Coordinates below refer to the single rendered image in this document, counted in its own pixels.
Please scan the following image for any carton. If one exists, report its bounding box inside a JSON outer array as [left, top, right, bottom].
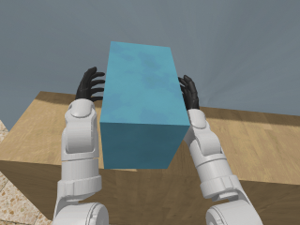
[[99, 41, 190, 170]]

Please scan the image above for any left robot hand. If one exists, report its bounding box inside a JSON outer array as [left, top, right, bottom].
[[75, 67, 105, 102]]

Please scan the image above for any left robot forearm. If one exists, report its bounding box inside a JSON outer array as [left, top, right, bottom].
[[52, 98, 102, 225]]

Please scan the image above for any right robot forearm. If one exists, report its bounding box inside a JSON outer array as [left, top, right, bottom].
[[183, 109, 263, 225]]

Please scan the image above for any right robot upper arm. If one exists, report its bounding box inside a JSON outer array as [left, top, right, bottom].
[[205, 200, 262, 225]]

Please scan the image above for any pedestal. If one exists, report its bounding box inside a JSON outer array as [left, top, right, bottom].
[[0, 91, 300, 225]]

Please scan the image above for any right robot hand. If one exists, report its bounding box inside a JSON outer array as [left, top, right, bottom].
[[177, 75, 200, 110]]

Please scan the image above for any left robot upper arm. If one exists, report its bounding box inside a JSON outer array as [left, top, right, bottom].
[[53, 202, 109, 225]]

